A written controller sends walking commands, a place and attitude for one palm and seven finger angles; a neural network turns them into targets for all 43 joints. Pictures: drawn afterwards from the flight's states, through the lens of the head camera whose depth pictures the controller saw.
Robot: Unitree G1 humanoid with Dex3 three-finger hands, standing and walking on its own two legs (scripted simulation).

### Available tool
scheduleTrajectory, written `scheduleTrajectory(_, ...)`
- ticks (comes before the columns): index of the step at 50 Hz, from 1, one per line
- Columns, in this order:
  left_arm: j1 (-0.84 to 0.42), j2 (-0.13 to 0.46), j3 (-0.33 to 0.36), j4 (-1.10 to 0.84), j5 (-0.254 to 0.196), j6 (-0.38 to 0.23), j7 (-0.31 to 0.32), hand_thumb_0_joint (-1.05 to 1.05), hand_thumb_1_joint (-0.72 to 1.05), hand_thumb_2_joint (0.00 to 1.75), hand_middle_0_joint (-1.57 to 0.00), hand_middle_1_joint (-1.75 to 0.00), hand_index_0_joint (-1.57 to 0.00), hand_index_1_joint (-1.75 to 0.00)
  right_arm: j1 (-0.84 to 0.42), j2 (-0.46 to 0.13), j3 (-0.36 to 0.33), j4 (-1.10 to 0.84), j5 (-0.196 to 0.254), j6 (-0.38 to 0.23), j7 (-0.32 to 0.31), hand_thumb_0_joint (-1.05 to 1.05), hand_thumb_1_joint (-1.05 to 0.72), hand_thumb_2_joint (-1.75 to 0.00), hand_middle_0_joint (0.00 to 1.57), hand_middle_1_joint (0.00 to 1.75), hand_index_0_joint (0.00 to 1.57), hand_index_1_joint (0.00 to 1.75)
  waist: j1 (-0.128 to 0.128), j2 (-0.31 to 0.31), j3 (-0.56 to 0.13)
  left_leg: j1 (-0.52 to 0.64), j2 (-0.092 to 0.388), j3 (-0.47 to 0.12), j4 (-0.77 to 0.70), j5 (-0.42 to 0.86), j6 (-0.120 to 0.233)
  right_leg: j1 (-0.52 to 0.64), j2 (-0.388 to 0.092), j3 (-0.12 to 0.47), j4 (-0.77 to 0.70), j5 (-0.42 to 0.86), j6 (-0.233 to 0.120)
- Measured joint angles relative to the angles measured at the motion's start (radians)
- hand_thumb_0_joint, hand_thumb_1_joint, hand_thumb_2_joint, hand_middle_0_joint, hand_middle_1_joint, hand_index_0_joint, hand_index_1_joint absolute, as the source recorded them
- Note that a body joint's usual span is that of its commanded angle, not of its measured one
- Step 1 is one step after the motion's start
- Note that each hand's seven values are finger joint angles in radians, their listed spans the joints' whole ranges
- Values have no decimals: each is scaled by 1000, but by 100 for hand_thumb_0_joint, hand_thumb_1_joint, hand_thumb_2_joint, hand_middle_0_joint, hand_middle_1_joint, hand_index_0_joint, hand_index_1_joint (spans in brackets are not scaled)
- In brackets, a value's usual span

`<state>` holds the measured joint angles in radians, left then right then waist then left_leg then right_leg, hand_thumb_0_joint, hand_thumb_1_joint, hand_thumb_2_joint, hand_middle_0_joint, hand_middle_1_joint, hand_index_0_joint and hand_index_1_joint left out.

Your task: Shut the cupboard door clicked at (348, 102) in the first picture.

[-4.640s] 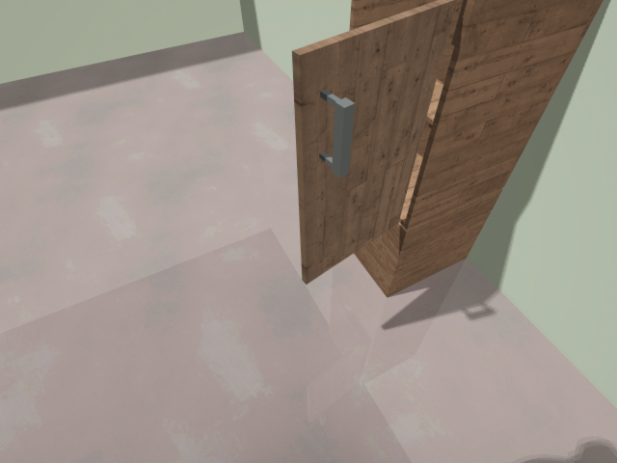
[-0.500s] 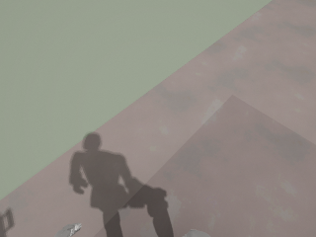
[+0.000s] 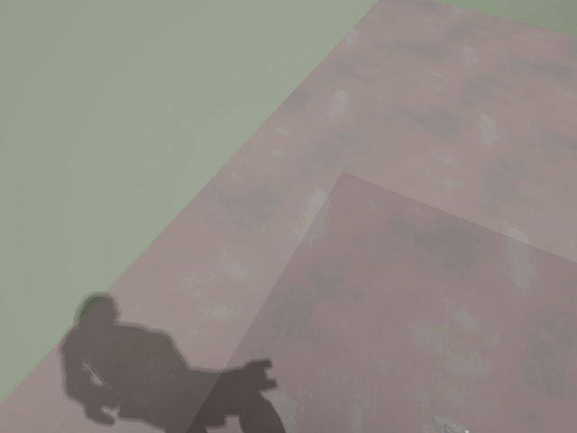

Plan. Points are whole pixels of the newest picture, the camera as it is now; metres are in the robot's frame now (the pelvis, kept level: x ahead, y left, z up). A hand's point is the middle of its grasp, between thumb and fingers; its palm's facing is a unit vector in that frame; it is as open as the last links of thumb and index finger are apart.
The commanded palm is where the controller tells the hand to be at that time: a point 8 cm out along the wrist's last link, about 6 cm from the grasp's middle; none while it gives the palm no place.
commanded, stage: walk around to get in front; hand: left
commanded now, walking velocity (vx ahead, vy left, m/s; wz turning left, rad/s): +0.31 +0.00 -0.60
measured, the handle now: out of the picture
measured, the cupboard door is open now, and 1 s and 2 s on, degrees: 100 100 100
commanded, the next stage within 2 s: walk to a spot facing it in 1.04 s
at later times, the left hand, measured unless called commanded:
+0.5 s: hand (275, 301) +0.36 +0.05 -0.15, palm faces -0.31 -0.92 -0.22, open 7.4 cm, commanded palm none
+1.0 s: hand (290, 247) +0.50 +0.03 -0.17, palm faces -0.32 -0.93 -0.15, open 7.4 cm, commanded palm none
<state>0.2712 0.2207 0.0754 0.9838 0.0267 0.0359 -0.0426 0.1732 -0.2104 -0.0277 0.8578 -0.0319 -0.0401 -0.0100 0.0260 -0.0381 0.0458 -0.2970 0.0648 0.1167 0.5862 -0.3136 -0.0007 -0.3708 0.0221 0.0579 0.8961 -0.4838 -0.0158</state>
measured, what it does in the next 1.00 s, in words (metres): walks ahead, turning right: right foot, then left foot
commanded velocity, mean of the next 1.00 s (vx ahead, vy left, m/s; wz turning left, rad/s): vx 0.36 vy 0.00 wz -0.32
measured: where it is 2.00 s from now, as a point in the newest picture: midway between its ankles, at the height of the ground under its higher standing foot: (375, 301)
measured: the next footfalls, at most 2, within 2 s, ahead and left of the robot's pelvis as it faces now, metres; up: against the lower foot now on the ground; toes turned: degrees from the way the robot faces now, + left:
right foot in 0.36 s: +0.24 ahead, -0.18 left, +0.00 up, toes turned -20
left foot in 0.84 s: +0.51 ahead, -0.05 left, +0.00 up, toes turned -13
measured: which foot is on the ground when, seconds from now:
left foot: down 0.00-0.36, up 0.38-0.82, down 0.84-1.00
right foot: up 0.00-0.34, down 0.36-0.84, up 0.86-1.00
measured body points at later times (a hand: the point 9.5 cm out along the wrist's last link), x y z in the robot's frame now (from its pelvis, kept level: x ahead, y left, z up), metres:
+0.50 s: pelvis +0.18 -0.09 +0.00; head +0.24 -0.12 +0.45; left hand +0.38 +0.10 -0.13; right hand +0.08 -0.32 -0.16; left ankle +0.15 +0.08 -0.64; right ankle +0.20 -0.17 -0.73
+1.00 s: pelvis +0.44 -0.14 +0.01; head +0.47 -0.14 +0.46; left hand +0.51 +0.08 -0.15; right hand +0.42 -0.38 -0.13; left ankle +0.47 -0.05 -0.73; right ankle +0.34 -0.23 -0.64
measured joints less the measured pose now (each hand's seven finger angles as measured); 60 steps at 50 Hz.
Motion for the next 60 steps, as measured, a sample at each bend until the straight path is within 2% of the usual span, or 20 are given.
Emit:
scheduleTrajectory(3,-29,19,14,2,12,0,-16,1,91,90,-20,-30,-20,-30,54,22,12,8,-5,-14,-4,0,-91,-90,20,30,20,30,-12,-6,6,69,19,34,-63,-2,-5,-117,-40,-60,212,86,13)
scheduleTrajectory(6,-72,26,17,-20,12,-2,-25,1,91,90,-20,-30,-19,-29,111,31,17,42,-3,-20,-11,0,-91,-90,20,30,20,30,-16,5,18,141,39,69,-140,8,-19,-202,-74,-88,252,170,25)
scheduleTrajectory(9,-118,23,13,-39,10,-3,-29,1,91,90,-19,-30,-19,-29,169,31,16,83,-4,-18,-12,0,-91,-90,20,30,20,30,-28,22,28,204,57,110,-183,-5,-33,-245,-96,-109,168,221,27)
scheduleTrajectory(12,-168,18,7,-52,9,0,-32,1,91,90,-19,-30,-19,-29,224,23,9,119,-8,-10,-9,0,-91,-90,20,30,20,30,-52,35,39,261,71,153,-197,-39,-56,-242,-107,-137,16,248,19)
scheduleTrajectory(16,-230,16,-1,-72,7,-11,-34,1,91,90,-19,-30,-19,-29,288,6,2,162,-11,5,-4,0,-91,-90,20,30,20,30,-86,55,54,320,105,199,-146,-123,-102,-170,-80,-181,-167,224,-18)
scheduleTrajectory(18,-246,26,-5,-90,8,-41,-30,1,91,90,-19,-30,-19,-29,317,8,5,185,-1,17,2,0,-91,-90,20,30,20,30,-86,44,57,282,138,195,30,-180,-101,-104,-63,-189,-242,261,-55)
scheduleTrajectory(21,-247,13,-7,-96,-10,-74,0,0,91,90,-19,-30,-19,-29,260,-1,1,203,20,53,10,1,-91,-90,20,30,20,30,-88,46,90,63,117,14,530,-186,-65,-85,-42,-182,-174,221,-70)
scheduleTrajectory(23,-222,-3,-18,-82,-14,-70,13,0,91,90,-19,-30,-19,-29,205,-8,-7,190,19,56,9,1,-91,-90,20,30,20,30,-92,53,89,-62,105,-32,647,-114,-57,-32,-24,-175,-234,213,-66)
scheduleTrajectory(27,-150,-37,-32,-32,-6,-69,21,0,91,90,-20,-30,-19,-30,106,-4,-13,135,8,41,11,1,-91,-90,20,30,19,30,-87,45,57,-206,99,-42,529,-12,-60,76,1,-145,-396,250,-69)
scheduleTrajectory(31,-89,-29,-11,-1,-10,-92,29,-2,95,90,-20,-30,-20,-30,39,9,-16,99,5,28,20,0,-91,-90,19,30,19,30,-54,43,15,-258,84,-49,359,63,-66,168,20,-123,-502,251,-72)
scheduleTrajectory(38,27,-26,-23,69,-6,-106,29,-1,93,90,-20,-30,-20,-30,-65,20,-13,84,9,20,33,0,-91,-90,19,30,19,30,9,43,-9,-206,30,-26,110,86,-52,321,33,-86,-559,166,-52)
scheduleTrajectory(41,83,-30,-27,102,-9,-102,31,0,92,90,-20,-30,-20,-30,-94,25,-5,76,6,0,33,0,-91,-90,19,30,19,30,24,29,-8,-122,-6,5,-27,121,-24,353,21,-64,-486,78,-33)
scheduleTrajectory(42,101,-34,-27,112,-12,-97,31,0,92,90,-20,-30,-20,-30,-99,24,-2,72,1,-14,30,0,-91,-90,20,30,19,30,23,33,-10,-102,-6,7,-43,158,8,324,22,-62,-388,40,-29)
scheduleTrajectory(44,104,-34,-30,131,-15,-81,28,0,92,90,-20,-30,-19,-30,-99,35,3,64,-5,-32,22,0,-91,-90,20,30,20,30,19,12,4,-85,-13,33,20,103,40,205,4,-56,-50,6,-30)
scheduleTrajectory(46,90,-32,-27,138,-9,-69,25,1,91,90,-20,-30,-19,-30,-67,45,8,64,-5,-39,14,0,-91,-90,20,30,20,30,10,-2,6,-40,-19,49,14,49,42,79,-14,-62,210,41,-26)
scheduleTrajectory(48,57,-30,-21,127,-3,-59,19,1,91,90,-20,-30,-19,-29,-22,53,9,81,-3,-45,4,0,-91,-90,20,30,20,30,5,-6,9,15,-23,53,-38,45,26,-28,-41,-71,318,108,-16)
scheduleTrajectory(50,19,-33,-17,102,1,-53,13,1,91,90,-19,-30,-19,-29,26,57,7,115,1,-45,-3,0,-91,-90,20,30,20,30,5,-2,14,72,-22,59,-99,50,24,-109,-69,-73,305,159,-4)
scheduleTrajectory(54,-45,-44,-14,56,5,-47,8,1,92,90,-19,-30,-19,-29,115,27,-11,179,3,-31,-8,-1,-94,-90,20,30,20,30,-6,25,15,177,-7,82,-191,39,12,-183,-116,-92,84,238,6)
scheduleTrajectory(57,-88,-32,-10,40,7,-43,3,1,93,90,-19,-30,-19,-29,175,13,-15,210,0,-18,-4,-1,-93,-90,20,30,20,30,-30,35,19,244,5,109,-217,3,-10,-184,-126,-120,-80,287,4)
scheduleTrajectory(60,-135,-16,-11,31,7,-43,3,1,93,90,-19,-30,-19,-29,231,9,-12,236,-2,-9,-6,0,-93,-90,20,30,20,30,-66,41,31,293,23,127,-198,-54,-41,-146,-111,-151,-208,310,-6)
